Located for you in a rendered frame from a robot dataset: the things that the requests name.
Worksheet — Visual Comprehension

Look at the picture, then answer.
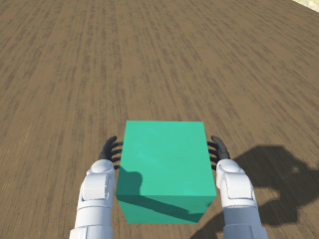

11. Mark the carton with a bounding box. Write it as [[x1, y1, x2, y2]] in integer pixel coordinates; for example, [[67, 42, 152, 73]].
[[116, 120, 217, 224]]

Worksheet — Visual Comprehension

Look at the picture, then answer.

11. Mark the left robot hand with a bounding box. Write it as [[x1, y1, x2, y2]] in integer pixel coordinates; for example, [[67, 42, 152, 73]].
[[98, 136, 124, 170]]

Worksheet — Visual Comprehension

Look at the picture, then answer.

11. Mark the robot right forearm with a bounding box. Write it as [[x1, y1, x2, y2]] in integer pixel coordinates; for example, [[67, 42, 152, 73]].
[[216, 158, 268, 239]]

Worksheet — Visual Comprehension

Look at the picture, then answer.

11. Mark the right robot hand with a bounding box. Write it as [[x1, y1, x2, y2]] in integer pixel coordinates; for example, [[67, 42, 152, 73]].
[[206, 135, 231, 171]]

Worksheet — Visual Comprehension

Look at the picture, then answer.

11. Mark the robot left forearm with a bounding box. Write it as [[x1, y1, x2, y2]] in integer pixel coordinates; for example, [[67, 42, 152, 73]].
[[69, 159, 116, 239]]

